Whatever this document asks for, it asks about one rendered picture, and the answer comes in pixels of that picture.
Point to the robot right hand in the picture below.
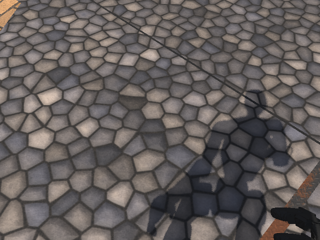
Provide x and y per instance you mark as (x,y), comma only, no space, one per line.
(302,218)

